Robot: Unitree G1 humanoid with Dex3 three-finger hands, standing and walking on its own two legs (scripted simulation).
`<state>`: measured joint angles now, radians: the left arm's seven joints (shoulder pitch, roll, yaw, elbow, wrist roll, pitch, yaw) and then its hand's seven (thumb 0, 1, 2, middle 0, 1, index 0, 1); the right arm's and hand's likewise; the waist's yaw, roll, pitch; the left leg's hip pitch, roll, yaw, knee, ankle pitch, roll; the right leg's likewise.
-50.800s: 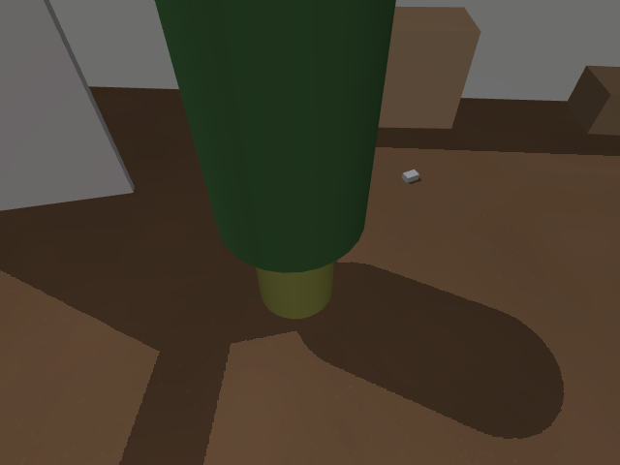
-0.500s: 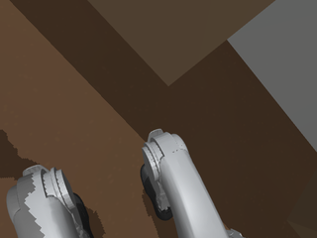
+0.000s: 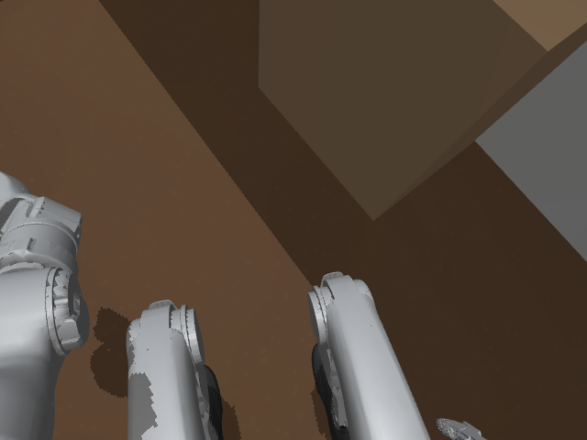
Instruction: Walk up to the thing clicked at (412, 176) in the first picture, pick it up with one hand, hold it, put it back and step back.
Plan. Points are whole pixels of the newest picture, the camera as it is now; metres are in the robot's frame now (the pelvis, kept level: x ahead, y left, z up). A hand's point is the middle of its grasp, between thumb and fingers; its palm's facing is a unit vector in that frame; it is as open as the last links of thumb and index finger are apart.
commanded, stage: lift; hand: left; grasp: from above
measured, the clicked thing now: (39, 222) +0.46 +0.33 -0.14
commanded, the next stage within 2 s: hold in 1.12 s
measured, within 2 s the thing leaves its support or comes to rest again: neither
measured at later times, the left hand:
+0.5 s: hand out of the picture +0.38 +0.26 +0.11, palm faces -0.21 -0.38 -0.90, open 9.4 cm
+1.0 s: hand out of the picture +0.38 +0.24 +0.24, palm faces -0.20 -0.40 -0.90, open 9.4 cm
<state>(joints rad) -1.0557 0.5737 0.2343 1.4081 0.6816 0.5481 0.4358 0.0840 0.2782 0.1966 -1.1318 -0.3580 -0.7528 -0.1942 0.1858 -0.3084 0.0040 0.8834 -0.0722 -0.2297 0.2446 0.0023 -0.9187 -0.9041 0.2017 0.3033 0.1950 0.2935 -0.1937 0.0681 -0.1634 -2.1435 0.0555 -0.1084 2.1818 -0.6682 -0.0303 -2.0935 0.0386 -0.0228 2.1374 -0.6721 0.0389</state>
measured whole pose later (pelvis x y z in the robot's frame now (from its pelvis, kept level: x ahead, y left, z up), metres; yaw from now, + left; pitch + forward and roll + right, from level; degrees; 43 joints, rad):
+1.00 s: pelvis +0.06 -0.02 +0.31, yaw +5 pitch +16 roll -1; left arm -0.72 0.17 -0.02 1.21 0.50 0.79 0.52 0.06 0.27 0.28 -1.12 -0.43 -0.70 -0.25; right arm 0.23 -0.27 0.01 0.89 0.01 -0.16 0.07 0.01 -0.89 -0.90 0.20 0.30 0.20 0.29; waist -0.07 0.04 -0.15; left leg -0.86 0.07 -0.03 1.02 -0.43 -0.05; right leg -0.83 0.02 -0.01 1.01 -0.45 -0.01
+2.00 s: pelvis +0.09 +0.00 +0.36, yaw +5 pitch +7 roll +0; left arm -0.67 0.13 -0.09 1.11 0.50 0.87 0.47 0.06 0.29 0.26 -1.12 -0.45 -0.68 -0.28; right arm 0.19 -0.28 0.00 0.87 0.02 -0.14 0.12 0.01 -0.90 -0.90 0.20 0.30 0.20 0.29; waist -0.02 0.03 -0.09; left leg -0.47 0.04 0.00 0.68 -0.33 -0.03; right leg -0.46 -0.01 0.01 0.70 -0.36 0.01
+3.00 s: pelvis +0.09 -0.01 +0.37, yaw +5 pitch +6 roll +0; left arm -0.67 0.10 -0.11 1.07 0.49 0.94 0.46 0.06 0.26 0.34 -1.10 -0.44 -0.66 -0.30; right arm 0.15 -0.28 0.01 0.86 0.03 -0.13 0.13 0.01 -0.91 -0.90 0.20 0.30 0.19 0.29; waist -0.01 0.03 -0.08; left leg -0.40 0.05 0.01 0.59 -0.29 -0.04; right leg -0.39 -0.01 0.01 0.61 -0.32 0.00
